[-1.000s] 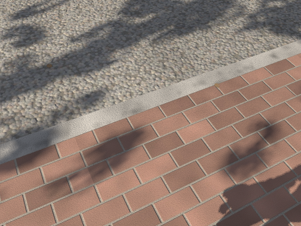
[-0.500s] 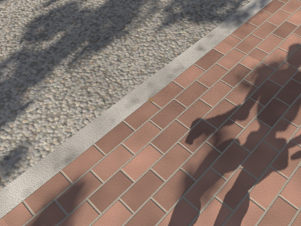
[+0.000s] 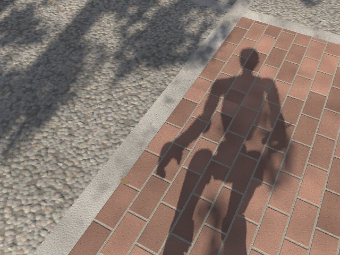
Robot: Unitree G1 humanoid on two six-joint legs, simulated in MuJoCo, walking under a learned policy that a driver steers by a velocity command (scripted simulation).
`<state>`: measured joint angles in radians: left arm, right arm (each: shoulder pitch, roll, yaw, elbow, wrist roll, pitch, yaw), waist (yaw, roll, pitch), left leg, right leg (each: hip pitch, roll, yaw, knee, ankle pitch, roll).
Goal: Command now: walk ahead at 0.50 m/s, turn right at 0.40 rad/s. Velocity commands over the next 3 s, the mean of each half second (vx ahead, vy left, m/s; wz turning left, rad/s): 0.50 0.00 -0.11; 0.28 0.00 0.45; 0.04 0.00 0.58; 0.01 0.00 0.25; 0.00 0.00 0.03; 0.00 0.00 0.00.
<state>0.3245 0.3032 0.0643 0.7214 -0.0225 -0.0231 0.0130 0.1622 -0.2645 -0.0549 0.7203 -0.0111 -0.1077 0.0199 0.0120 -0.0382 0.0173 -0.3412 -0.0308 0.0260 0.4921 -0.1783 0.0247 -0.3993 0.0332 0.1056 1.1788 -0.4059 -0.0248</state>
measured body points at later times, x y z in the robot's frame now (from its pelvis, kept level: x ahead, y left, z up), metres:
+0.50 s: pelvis +0.26 -0.06 +0.00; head +0.29 -0.08 +0.45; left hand +0.44 +0.19 -0.08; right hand +0.30 -0.35 -0.13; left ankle +0.17 +0.09 -0.64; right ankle +0.31 -0.16 -0.73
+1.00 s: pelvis +0.47 -0.03 -0.01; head +0.52 +0.00 +0.44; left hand +0.54 +0.28 -0.12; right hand +0.69 -0.26 -0.10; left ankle +0.55 +0.06 -0.73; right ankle +0.41 -0.19 -0.64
